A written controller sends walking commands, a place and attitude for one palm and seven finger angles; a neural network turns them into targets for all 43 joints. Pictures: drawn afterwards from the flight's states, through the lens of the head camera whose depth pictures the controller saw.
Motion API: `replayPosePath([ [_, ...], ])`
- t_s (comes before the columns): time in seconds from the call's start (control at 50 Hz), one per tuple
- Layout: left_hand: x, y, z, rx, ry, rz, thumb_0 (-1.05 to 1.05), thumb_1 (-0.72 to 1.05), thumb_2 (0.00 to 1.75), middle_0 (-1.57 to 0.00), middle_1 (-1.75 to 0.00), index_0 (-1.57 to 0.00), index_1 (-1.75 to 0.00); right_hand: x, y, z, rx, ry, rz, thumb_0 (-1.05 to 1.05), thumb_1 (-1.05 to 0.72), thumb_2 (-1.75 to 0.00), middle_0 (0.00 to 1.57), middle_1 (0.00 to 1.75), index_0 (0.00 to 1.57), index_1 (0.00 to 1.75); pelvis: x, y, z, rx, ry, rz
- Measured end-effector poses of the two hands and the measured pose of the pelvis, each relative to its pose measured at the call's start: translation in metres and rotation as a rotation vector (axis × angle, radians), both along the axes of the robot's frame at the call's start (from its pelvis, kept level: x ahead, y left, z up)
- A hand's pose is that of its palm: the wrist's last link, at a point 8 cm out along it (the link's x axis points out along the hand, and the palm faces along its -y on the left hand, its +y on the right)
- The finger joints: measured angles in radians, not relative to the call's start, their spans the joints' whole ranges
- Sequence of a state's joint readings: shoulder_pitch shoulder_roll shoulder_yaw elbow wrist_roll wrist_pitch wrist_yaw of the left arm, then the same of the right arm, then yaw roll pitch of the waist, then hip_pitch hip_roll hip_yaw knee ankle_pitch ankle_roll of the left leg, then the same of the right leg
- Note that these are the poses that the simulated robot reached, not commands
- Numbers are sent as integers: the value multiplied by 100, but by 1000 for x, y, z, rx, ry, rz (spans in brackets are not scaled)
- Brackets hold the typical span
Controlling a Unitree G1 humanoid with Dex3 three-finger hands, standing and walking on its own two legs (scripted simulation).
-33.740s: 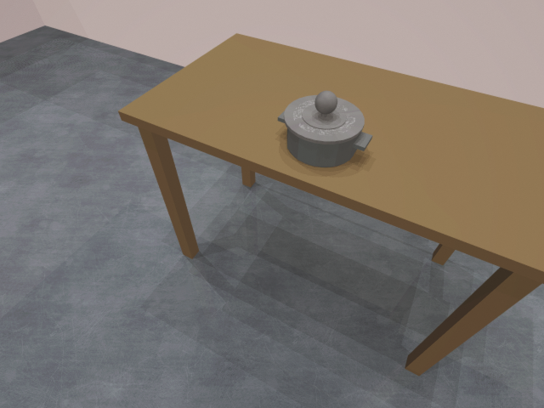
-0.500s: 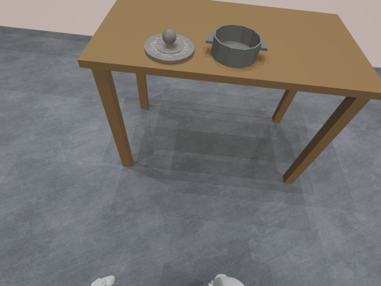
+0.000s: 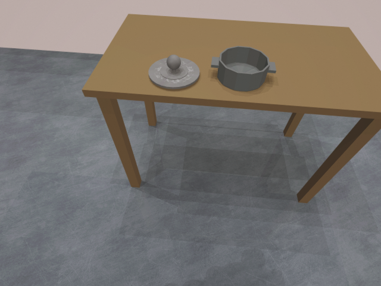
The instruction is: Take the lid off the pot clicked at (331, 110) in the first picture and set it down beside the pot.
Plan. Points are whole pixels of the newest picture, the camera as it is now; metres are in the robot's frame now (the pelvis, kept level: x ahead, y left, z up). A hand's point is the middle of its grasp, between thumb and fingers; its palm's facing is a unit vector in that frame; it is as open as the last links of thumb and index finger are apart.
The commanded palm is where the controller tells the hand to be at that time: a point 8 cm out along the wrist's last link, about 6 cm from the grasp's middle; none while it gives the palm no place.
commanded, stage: stop stepping back and stand still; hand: left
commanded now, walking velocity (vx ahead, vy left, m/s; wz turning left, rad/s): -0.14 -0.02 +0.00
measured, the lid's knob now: (173, 62) +0.79 +0.11 +0.02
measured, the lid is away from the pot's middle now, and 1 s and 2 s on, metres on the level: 0.24 0.24 0.24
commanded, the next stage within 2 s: let the arm hang, fingers relaxed in 0.12 s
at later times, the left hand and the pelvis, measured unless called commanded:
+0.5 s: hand out of the picture +0.03 +0.18 -0.17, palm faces +0.01 -0.98 -0.20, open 7.3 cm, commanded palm none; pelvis -0.02 +0.00 +0.01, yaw -1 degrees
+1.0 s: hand out of the picture -0.05 +0.15 -0.17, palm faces +0.04 -0.99 -0.14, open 7.4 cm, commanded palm none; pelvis -0.03 +0.01 +0.01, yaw -1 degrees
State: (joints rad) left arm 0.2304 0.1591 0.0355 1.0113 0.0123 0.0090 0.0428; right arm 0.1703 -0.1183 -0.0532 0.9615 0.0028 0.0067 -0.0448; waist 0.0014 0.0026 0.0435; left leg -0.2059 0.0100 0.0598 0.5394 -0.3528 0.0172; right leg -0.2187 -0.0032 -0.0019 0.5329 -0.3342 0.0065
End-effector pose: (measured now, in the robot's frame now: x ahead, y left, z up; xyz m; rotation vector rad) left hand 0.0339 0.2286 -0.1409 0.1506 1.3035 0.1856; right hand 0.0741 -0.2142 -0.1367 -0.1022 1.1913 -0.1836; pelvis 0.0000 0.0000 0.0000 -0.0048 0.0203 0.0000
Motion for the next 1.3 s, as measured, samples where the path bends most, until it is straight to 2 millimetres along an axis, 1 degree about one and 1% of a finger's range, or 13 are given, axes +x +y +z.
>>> replayPosePath([
  [0.06,8,-1,1,9,-6,-20,1,92,89,-20,-30,-20,-30,-3,-4,-1,1,18,-19,0,-93,-90,20,30,21,30,0,-2,1,-1,6,-3],
  [0.12,15,-2,1,13,-18,-31,1,92,89,-20,-30,-20,-30,-13,-10,-1,-9,43,-34,0,-92,-90,20,30,21,30,-2,-4,1,-2,6,-5],
  [0.22,21,-3,2,10,-44,-43,1,91,89,-20,-30,-20,-30,-40,-18,0,-28,96,-52,0,-92,-90,20,30,20,30,-7,-4,2,-3,-7,-6],
  [0.3,20,-6,3,-1,-57,-52,1,91,89,-20,-30,-20,-30,-64,-19,1,-30,133,-64,0,-91,-90,20,30,20,30,-11,-4,3,-4,-20,-8],
  [0.38,12,-9,4,-15,-54,-55,1,91,89,-20,-30,-20,-30,-87,-15,2,-20,165,-71,0,-91,-90,20,30,20,30,-17,-3,5,-6,-31,-9],
  [0.46,0,-6,4,-12,-41,-48,0,93,89,-20,-30,-20,-30,-106,-7,1,-2,195,-75,0,-91,-90,20,30,20,30,-22,-2,6,-7,-39,-10],
  [0.54,-17,-3,4,-9,-10,-41,0,93,89,-20,-30,-20,-30,-121,1,0,17,217,-79,0,-91,-90,20,30,20,30,-26,-1,7,-8,-43,-12],
  [0.62,-36,-2,4,-11,30,-31,0,93,89,-20,-30,-20,-30,-132,8,-2,33,233,-81,0,-91,-90,20,30,20,30,-29,1,7,-7,-46,-12],
  [0.78,-70,-11,0,-42,102,-5,1,92,89,-20,-30,-20,-30,-139,16,-2,42,247,-79,0,-91,-90,20,30,20,30,-32,5,7,-6,-47,-11],
  [0.92,-84,-21,-4,-72,137,7,1,91,89,-20,-30,-20,-30,-136,18,-1,36,244,-79,0,-91,-90,20,30,20,30,-32,6,7,-6,-43,-11],
  [1.06,-84,-24,-6,-85,143,13,1,91,89,-20,-30,-20,-30,-130,19,-1,28,233,-78,0,-91,-90,20,30,20,30,-29,8,6,-7,-39,-9],
  [1.3,-69,-15,-5,-60,123,15,1,92,89,-20,-30,-20,-30,-122,20,-2,26,231,-81,0,-92,-90,20,30,20,30,-20,9,6,-7,-37,-9],
])
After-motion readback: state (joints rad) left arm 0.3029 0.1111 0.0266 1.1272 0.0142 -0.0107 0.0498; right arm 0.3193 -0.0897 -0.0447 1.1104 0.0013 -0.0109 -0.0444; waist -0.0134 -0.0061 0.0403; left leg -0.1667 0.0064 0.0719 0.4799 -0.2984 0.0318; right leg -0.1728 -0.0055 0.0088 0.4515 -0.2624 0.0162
